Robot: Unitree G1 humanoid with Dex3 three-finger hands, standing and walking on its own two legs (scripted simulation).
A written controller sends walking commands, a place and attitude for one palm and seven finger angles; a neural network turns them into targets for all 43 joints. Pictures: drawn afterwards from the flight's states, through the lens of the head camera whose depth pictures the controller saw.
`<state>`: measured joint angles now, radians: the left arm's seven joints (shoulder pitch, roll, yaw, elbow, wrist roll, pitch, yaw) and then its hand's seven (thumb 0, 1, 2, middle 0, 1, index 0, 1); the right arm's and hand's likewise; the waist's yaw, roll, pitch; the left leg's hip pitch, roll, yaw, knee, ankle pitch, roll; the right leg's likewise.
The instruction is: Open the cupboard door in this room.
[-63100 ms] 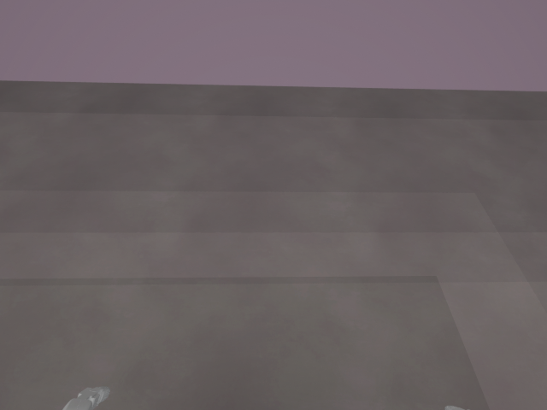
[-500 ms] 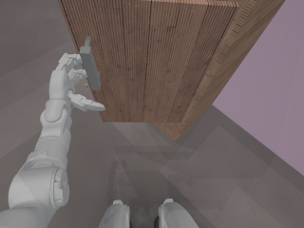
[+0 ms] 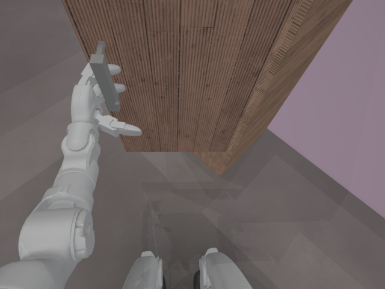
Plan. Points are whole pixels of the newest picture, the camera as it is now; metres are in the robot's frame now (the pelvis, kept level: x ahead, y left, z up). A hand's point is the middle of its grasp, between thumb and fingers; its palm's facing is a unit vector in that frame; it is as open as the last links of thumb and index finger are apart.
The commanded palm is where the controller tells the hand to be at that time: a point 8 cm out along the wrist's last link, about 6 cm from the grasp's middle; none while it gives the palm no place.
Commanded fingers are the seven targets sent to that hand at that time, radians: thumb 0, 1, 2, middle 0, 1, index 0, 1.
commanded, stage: slide the fingers in behind the handle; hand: left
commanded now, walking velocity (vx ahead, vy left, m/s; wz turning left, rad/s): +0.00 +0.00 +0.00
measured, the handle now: (108, 78) +0.55 +0.15 +0.06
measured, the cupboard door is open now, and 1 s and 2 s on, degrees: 46 46 76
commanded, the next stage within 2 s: close the thumb around the handle in 0.34 s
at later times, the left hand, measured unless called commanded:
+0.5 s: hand (116, 104) +0.48 +0.13 +0.05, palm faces -0.03 -1.00 -0.01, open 13.9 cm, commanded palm +0.46 +0.17 +0.05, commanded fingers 0.00 -0.28 0.40 -0.32 -1.22 -0.32 -1.22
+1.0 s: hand (116, 103) +0.48 +0.13 +0.05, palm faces -0.02 -1.00 -0.01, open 6.6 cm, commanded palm +0.45 +0.17 +0.05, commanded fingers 0.00 0.90 0.90 -0.40 -1.35 -0.40 -1.35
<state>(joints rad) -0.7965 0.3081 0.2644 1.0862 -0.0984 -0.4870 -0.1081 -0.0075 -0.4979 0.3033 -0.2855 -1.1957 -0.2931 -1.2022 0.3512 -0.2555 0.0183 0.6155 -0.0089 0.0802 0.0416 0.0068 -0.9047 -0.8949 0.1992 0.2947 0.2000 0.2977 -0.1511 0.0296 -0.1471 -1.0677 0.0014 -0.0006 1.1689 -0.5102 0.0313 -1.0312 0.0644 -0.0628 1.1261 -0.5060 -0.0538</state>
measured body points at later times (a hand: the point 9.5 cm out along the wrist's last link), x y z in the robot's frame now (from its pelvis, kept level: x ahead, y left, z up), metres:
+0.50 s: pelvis +0.00 +0.00 +0.00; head +0.13 +0.01 +0.43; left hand +0.48 +0.18 +0.05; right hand +0.04 -0.26 -0.12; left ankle +0.02 +0.10 -0.64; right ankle +0.01 -0.09 -0.64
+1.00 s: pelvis +0.00 +0.01 +0.00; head +0.13 +0.02 +0.44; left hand +0.48 +0.18 +0.05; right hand +0.03 -0.25 -0.12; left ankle +0.02 +0.10 -0.64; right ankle +0.01 -0.09 -0.64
